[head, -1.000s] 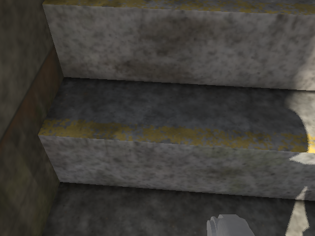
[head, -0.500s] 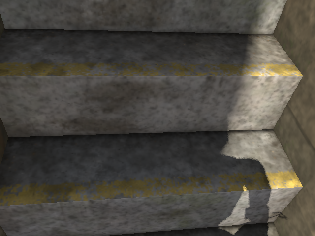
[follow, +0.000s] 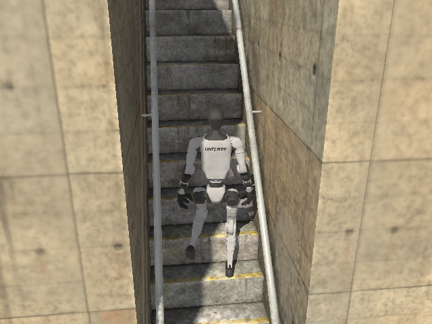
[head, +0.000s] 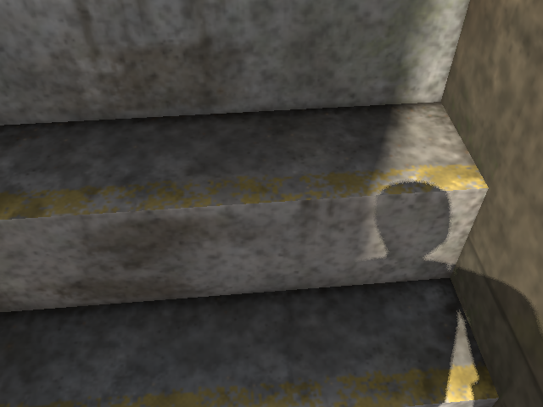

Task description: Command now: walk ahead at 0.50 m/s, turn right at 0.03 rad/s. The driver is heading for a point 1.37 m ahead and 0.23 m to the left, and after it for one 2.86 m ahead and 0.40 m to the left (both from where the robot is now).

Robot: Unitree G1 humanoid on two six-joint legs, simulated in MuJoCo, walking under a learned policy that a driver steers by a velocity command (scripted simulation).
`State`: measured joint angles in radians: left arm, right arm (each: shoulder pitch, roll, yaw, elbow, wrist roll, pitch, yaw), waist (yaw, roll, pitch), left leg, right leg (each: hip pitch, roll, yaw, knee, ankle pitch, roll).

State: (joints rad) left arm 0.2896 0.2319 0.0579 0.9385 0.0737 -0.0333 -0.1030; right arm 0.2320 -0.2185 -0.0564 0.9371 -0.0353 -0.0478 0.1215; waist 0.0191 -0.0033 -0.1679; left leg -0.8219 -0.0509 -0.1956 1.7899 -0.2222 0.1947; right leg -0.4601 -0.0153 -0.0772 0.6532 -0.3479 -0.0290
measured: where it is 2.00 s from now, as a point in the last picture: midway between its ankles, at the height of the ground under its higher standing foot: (202, 326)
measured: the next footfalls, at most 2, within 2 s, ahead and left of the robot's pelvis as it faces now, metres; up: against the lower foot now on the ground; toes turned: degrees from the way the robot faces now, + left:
left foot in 0.30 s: +0.16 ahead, +0.12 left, +0.23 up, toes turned +5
right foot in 0.74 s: +0.21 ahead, -0.14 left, +0.23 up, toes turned +9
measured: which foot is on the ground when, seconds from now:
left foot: up 0.00-0.28, down 0.30-0.78, up 0.80-1.00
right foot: down 0.00-0.34, up 0.36-0.72, down 0.74-1.00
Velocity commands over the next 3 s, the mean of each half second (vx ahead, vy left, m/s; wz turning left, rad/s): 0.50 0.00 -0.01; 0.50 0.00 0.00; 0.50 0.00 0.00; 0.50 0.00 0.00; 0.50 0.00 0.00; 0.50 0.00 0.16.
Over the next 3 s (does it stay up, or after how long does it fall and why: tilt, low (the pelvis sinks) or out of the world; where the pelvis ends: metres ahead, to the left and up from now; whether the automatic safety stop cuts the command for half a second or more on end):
stays up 0.85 0.07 0.95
